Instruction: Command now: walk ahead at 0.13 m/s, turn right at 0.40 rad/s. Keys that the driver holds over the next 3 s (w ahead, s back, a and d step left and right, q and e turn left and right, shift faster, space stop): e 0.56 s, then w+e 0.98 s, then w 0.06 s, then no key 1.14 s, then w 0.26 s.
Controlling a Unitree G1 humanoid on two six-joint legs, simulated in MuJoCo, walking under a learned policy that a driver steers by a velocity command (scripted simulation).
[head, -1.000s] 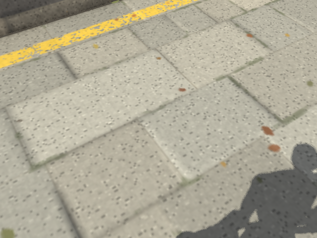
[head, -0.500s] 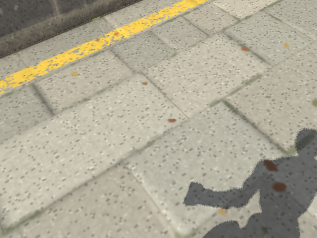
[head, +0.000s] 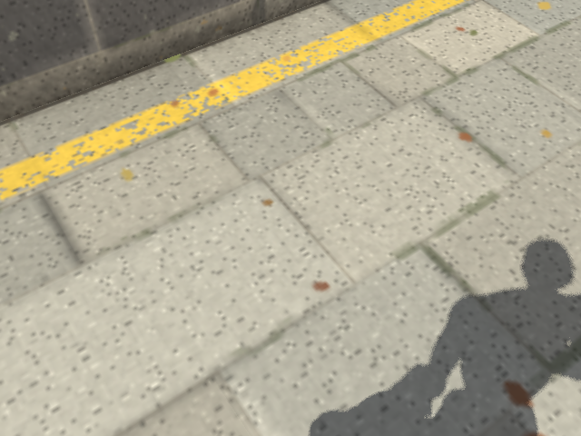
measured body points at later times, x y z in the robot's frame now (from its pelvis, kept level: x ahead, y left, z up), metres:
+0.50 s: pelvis +0.03 -0.04 +0.01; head +0.05 -0.08 +0.46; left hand +0.20 +0.22 -0.08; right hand +0.10 -0.35 -0.12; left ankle +0.09 +0.11 -0.65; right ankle +0.02 -0.12 -0.73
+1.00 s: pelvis +0.13 -0.05 +0.02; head +0.14 -0.04 +0.47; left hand +0.39 +0.11 -0.09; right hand +0.03 -0.33 -0.09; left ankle +0.15 +0.08 -0.73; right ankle +0.06 -0.17 -0.65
